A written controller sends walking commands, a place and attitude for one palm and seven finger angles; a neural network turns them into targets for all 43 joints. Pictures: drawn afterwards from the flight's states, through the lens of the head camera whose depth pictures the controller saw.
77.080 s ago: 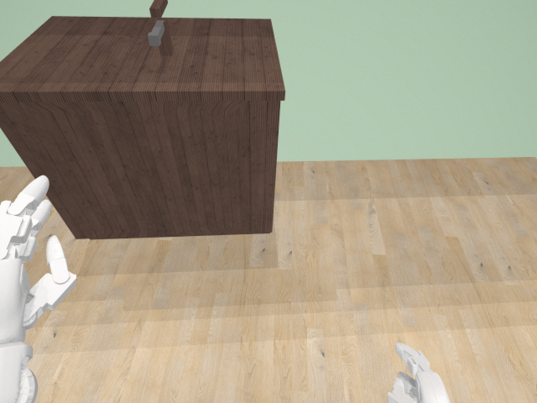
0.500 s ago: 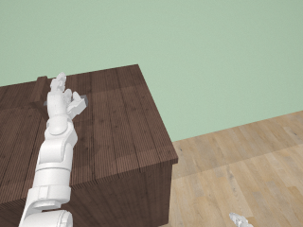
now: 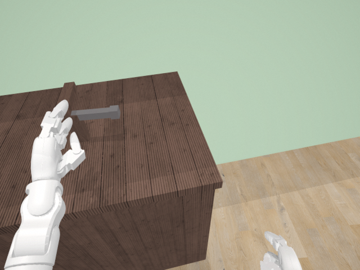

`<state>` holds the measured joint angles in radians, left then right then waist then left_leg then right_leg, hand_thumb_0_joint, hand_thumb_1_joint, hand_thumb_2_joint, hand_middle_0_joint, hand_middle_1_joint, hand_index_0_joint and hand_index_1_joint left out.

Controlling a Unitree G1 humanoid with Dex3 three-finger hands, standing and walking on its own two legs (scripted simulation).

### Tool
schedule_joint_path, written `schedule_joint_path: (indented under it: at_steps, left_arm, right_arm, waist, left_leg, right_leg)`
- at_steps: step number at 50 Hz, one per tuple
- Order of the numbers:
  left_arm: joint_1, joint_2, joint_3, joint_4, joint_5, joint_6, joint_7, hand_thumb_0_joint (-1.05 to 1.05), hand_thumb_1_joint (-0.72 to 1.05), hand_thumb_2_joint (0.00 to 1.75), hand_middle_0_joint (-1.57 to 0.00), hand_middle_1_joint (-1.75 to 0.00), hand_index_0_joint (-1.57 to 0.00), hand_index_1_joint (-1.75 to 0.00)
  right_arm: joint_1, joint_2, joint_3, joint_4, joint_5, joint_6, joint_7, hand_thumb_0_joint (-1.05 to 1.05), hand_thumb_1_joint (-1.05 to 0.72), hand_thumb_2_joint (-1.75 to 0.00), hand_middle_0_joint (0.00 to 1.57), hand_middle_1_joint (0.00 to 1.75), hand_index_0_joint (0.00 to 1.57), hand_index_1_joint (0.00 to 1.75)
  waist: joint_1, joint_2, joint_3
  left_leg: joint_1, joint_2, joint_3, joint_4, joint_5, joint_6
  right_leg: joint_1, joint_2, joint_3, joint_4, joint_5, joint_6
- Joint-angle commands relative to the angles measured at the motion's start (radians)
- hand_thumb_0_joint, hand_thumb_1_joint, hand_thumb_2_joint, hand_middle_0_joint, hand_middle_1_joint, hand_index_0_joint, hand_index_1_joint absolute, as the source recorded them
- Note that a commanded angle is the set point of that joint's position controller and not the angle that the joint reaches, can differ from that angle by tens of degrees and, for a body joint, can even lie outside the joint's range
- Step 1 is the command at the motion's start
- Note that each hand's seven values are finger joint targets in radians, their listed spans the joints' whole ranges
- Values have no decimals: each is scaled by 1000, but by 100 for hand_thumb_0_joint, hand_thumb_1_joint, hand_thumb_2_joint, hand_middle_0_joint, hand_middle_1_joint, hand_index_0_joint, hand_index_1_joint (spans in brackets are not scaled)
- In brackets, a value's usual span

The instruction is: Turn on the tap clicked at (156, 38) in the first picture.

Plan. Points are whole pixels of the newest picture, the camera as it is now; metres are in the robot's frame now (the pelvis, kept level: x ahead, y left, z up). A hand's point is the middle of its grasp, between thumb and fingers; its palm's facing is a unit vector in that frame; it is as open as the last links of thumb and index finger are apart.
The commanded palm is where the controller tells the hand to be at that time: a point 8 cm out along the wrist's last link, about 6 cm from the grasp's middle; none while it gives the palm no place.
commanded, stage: draw the hand back beside the body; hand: left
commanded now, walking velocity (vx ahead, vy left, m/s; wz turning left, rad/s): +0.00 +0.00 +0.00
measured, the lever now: (114, 112) +0.49 +0.24 +0.10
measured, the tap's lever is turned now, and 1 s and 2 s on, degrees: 84 84 84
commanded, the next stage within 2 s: step back with the hand held close in 0.72 s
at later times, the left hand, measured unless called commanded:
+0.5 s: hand (45, 201) +0.19 +0.25 +0.15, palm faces +0.41 -0.85 -0.34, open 7.4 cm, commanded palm +0.15 +0.29 +0.16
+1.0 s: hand (38, 198) +0.18 +0.25 +0.16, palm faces +0.42 -0.82 -0.40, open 7.4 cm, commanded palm +0.14 +0.29 +0.17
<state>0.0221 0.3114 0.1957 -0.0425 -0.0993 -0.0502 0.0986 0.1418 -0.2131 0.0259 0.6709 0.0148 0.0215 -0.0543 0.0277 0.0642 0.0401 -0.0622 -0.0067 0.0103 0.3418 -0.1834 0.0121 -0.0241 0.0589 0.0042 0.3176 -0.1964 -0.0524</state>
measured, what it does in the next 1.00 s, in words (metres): stands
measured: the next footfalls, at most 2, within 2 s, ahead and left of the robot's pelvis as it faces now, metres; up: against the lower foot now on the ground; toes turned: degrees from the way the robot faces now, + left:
none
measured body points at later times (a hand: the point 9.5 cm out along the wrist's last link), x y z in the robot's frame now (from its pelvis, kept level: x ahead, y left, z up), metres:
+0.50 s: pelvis +0.00 +0.00 +0.00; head -0.03 -0.02 +0.45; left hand +0.16 +0.29 +0.17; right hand +0.19 -0.22 -0.09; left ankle +0.01 +0.11 -0.75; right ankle -0.01 -0.09 -0.75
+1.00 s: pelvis -0.02 +0.00 +0.00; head -0.03 -0.02 +0.45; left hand +0.16 +0.29 +0.18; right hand +0.17 -0.22 -0.10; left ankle +0.01 +0.11 -0.75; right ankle -0.01 -0.09 -0.75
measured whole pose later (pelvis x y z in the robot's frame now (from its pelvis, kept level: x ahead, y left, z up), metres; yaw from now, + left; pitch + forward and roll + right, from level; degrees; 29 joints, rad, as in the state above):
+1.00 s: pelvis -0.02 +0.00 +0.00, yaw +1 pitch -3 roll -1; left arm 0.43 0.35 0.31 -0.36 -0.07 -0.17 0.10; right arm 0.16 -0.23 0.00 0.64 0.01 -0.02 -0.06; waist 0.04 0.09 0.03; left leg -0.17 0.00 -0.01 0.43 -0.19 0.02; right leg -0.11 0.06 -0.02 0.37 -0.19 -0.05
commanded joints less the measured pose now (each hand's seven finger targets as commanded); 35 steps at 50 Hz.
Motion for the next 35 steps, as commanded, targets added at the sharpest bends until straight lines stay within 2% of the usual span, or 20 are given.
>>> schedule_joint_path:
  at_steps: [1,2,3,6,7,10,11,12,14,16,17,21,22,26,27,29,30,31,33,35]
  left_arm:
    - [-144,218,136,-308,3,-84,16,0,90,90,-19,-27,-19,-27]
    - [-118,187,110,-305,2,-85,15,0,90,90,-19,-27,-19,-27]
    - [-111,189,111,-319,4,-89,15,0,90,90,-19,-27,-19,-27]
    - [-70,191,113,-363,11,-102,18,0,90,90,-19,-28,-19,-28]
    - [-33,174,103,-365,10,-104,19,0,90,90,-19,-29,-19,-29]
    - [42,189,129,-406,14,-116,23,0,90,90,-20,-29,-20,-29]
    - [52,199,136,-432,16,-121,23,0,90,90,-20,-30,-20,-30]
    - [85,172,119,-439,15,-124,23,0,90,90,-20,-30,-20,-30]
    - [134,191,144,-456,15,-128,28,0,90,90,-20,-30,-20,-30]
    - [185,216,177,-480,15,-130,29,0,90,90,-20,-30,-20,-30]
    - [215,180,151,-494,14,-132,26,0,90,90,-20,-30,-20,-30]
    - [306,196,180,-522,12,-131,28,0,90,90,-20,-30,-20,-30]
    - [326,170,159,-538,12,-132,26,0,90,90,-20,-30,-20,-30]
    - [230,188,157,-550,20,-137,36,0,90,90,-20,-30,-20,-30]
    - [232,172,145,-544,22,-138,38,0,90,90,-20,-30,-20,-30]
    - [252,170,150,-512,19,-136,40,0,90,90,-20,-30,-20,-30]
    - [244,174,150,-513,19,-137,38,0,90,90,-20,-30,-20,-30]
    - [238,182,155,-522,19,-139,37,0,90,90,-20,-30,-20,-30]
    - [257,174,151,-514,18,-141,38,0,90,90,-20,-30,-20,-30]
    - [267,176,154,-519,17,-139,37,0,90,90,-20,-30,-20,-30]
  right_arm:
    - [-141,-120,-52,-154,-9,-52,-2,0,-90,-90,20,30,20,30]
    - [-140,-117,-51,-160,-8,-57,-2,0,-90,-90,20,30,20,30]
    - [-142,-118,-53,-156,-8,-61,-3,0,-90,-90,20,30,20,30]
    - [-138,-123,-59,-147,-10,-75,-3,0,-90,-90,20,30,20,30]
    - [-135,-120,-58,-152,-10,-81,-3,0,-90,-90,20,30,20,30]
    - [-133,-121,-63,-147,-15,-93,-2,0,-90,-90,20,30,20,30]
    - [-133,-124,-66,-145,-14,-95,0,0,-90,-90,20,30,20,30]
    - [-132,-116,-62,-149,-13,-99,0,0,-90,-90,20,30,20,30]
    - [-132,-119,-65,-153,-16,-105,-2,0,-90,-90,20,30,20,30]
    - [-127,-124,-70,-151,-17,-109,-1,0,-90,-90,20,30,20,30]
    - [-128,-112,-65,-156,-15,-109,-1,0,-90,-90,20,30,20,30]
    - [-124,-118,-70,-161,-15,-114,-2,0,-90,-90,20,30,20,30]
    - [-126,-111,-67,-166,-13,-115,-1,0,-90,-90,20,30,20,30]
    - [-124,-117,-68,-151,-14,-129,-9,0,-90,-90,20,30,20,30]
    - [-125,-112,-66,-154,-15,-132,-12,0,-90,-90,20,30,20,30]
    - [-128,-112,-65,-154,-17,-134,-15,0,-90,-90,20,30,20,30]
    - [-133,-112,-64,-154,-16,-135,-15,0,-90,-90,20,30,20,30]
    - [-131,-115,-64,-151,-14,-136,-13,0,-90,-90,20,30,20,30]
    - [-133,-111,-62,-154,-17,-137,-12,0,-90,-90,20,30,20,30]
    - [-135,-109,-62,-153,-17,-135,-11,0,-90,-90,20,30,20,30]
  waist:
    - [19,-9,-149]
    - [14,-31,-136]
    - [14,-38,-126]
    - [11,-7,-116]
    - [10,-25,-112]
    - [21,-33,-130]
    - [19,0,-125]
    - [18,18,-113]
    - [24,-25,-105]
    - [27,-10,-109]
    - [25,-2,-96]
    - [26,-7,-64]
    - [24,12,-54]
    - [8,9,-53]
    - [10,18,-51]
    - [18,-32,-49]
    - [20,-35,-48]
    - [17,1,-54]
    - [25,-21,-51]
    - [26,-12,-61]
  left_leg:
    - [49,8,-12,-31,175,19]
    - [44,12,-10,-33,161,21]
    - [47,10,-11,-35,151,21]
    - [59,8,-15,-34,137,19]
    - [53,12,-17,-35,132,21]
    - [56,8,-16,-23,166,22]
    - [60,8,-19,-24,161,17]
    - [55,13,-20,-27,146,16]
    - [45,11,-22,-24,147,19]
    - [39,11,-22,-18,155,17]
    - [32,14,-23,-20,151,15]
    - [12,15,-23,-13,122,15]
    - [10,17,-23,-14,110,13]
    - [25,12,-27,-8,80,16]
    - [26,12,-28,-12,71,16]
    - [16,11,-33,-18,68,19]
    - [18,9,-32,-16,65,21]
    - [21,9,-35,-17,62,19]
    - [12,9,-37,-22,63,18]
    - [14,10,-33,-17,71,19]
  right_leg:
    - [1,-34,9,-60,188,24]
    - [-7,-37,8,-55,170,27]
    - [-19,-34,7,-63,158,27]
    - [-36,-33,6,-74,127,25]
    - [-34,-37,4,-64,122,27]
    - [-20,-38,6,-60,161,25]
    - [-25,-37,6,-66,146,23]
    - [-28,-41,5,-59,127,24]
    - [-27,-39,3,-60,136,24]
    - [-25,-41,5,-62,142,23]
    - [-28,-43,2,-53,134,23]
    - [-51,-43,5,-66,108,24]
    - [-58,-44,5,-62,93,24]
    - [-86,-43,7,-73,64,24]
    - [-83,-44,3,-65,55,24]
    - [-74,-43,-2,-63,51,25]
    - [-78,-44,2,-67,48,25]
    - [-78,-44,4,-69,44,22]
    - [-67,-45,-1,-62,48,23]
    - [-62,-48,4,-64,55,24]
